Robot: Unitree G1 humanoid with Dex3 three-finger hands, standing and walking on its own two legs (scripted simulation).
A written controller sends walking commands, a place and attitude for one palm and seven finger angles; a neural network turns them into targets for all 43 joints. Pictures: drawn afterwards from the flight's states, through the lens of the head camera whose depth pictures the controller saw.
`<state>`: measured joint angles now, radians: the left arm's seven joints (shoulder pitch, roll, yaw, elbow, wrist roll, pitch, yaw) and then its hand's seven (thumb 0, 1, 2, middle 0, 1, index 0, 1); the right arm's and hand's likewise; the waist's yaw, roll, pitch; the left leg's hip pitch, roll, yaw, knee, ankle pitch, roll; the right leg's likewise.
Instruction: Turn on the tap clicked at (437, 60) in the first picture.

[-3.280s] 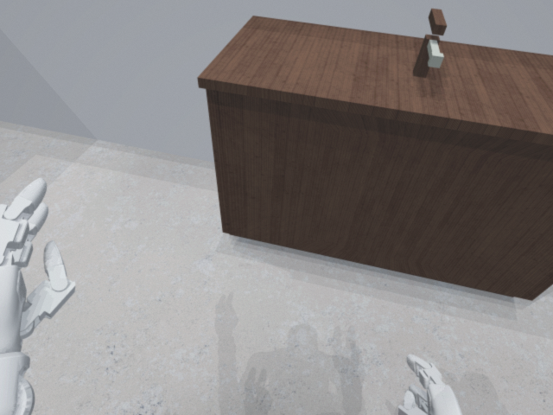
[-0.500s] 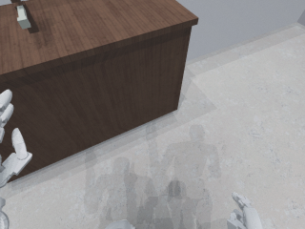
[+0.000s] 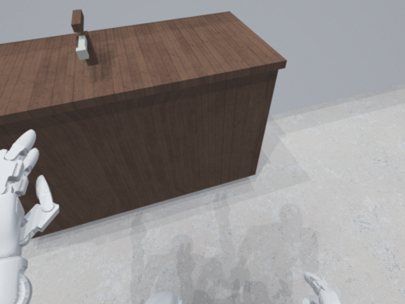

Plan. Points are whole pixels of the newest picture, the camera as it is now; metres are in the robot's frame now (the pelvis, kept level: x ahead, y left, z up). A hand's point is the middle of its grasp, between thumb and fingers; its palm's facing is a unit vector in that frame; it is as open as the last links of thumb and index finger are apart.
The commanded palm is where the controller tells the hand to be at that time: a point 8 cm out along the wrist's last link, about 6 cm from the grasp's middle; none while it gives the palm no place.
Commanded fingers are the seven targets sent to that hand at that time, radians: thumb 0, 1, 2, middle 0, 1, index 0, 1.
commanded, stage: take the last steps up to it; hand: left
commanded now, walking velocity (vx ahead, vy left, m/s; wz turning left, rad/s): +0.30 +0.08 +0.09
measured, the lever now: (82, 53) +0.75 +0.43 +0.14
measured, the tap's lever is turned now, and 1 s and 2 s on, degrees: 0 0 0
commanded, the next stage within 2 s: come to a stop and stand still in 1.72 s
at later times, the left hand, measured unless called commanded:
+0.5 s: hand (49, 179) +0.25 +0.25 +0.18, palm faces +0.43 -0.79 -0.43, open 7.4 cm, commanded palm +0.20 +0.30 +0.18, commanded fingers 0.00 0.90 0.90 -0.20 -0.30 -0.20 -0.30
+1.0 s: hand (61, 129) +0.36 +0.29 +0.18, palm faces +0.45 -0.81 -0.37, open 7.4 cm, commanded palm +0.30 +0.32 +0.18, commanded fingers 0.00 0.90 0.90 -0.20 -0.30 -0.20 -0.30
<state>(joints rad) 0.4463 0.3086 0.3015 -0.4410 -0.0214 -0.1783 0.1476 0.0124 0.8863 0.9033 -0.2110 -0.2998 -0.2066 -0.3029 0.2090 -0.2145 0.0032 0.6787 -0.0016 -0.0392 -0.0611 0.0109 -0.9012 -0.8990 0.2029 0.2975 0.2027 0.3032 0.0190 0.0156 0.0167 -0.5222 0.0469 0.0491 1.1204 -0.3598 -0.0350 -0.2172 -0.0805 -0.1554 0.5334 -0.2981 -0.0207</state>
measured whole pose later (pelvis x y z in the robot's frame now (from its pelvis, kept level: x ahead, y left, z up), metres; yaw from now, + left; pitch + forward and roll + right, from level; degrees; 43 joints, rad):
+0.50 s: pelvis +0.05 +0.01 -0.01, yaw +1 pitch -1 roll +0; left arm 0.49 0.38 0.35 -0.50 -0.01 -0.23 0.16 0.01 0.89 0.90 -0.21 -0.30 -0.20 -0.30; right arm 0.24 -0.12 0.03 0.62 0.00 -0.10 -0.06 0.01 -0.90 -0.90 0.20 0.30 0.20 0.30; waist 0.00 0.02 0.00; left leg -0.25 0.10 0.14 0.56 -0.29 -0.01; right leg -0.34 -0.06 -0.15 0.66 -0.38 0.03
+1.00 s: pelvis +0.14 +0.04 -0.01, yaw +1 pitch -1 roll +0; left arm 0.40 0.39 0.39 -0.47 -0.02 -0.24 0.16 0.01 0.89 0.90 -0.21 -0.30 -0.21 -0.30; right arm 0.19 -0.17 -0.03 0.61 0.01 -0.09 -0.07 0.01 -0.91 -0.90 0.20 0.30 0.20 0.30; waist -0.01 -0.04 0.03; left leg -0.30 0.08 0.16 0.57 -0.24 0.02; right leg -0.42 -0.05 -0.06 1.07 -0.48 0.01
